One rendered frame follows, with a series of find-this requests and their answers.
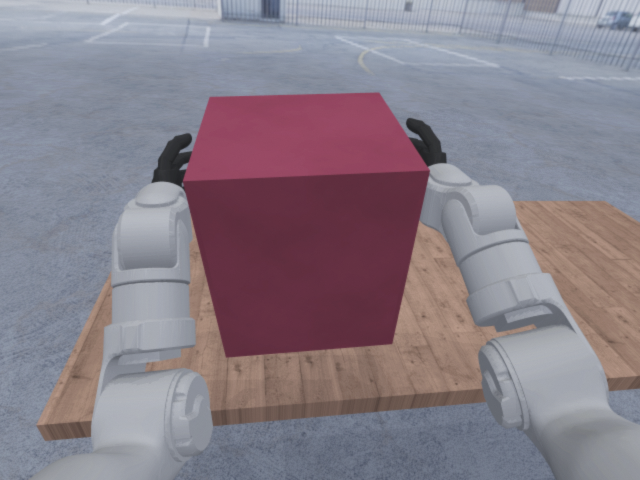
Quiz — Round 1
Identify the left robot hand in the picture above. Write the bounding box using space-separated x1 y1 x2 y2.
152 133 192 191

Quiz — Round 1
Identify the right robot hand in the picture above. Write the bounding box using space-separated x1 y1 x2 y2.
406 118 447 167

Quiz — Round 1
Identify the table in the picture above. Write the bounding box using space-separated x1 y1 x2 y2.
36 201 640 441

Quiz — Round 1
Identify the carton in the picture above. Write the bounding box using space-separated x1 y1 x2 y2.
183 92 430 358

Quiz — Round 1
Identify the robot right forearm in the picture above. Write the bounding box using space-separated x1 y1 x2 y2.
419 163 609 404

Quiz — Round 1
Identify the right robot upper arm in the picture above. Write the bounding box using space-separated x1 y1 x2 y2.
478 323 640 480

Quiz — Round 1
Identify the left robot upper arm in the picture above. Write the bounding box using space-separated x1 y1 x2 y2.
29 368 213 480

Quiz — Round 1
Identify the robot left forearm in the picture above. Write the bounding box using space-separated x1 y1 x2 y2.
91 182 196 447

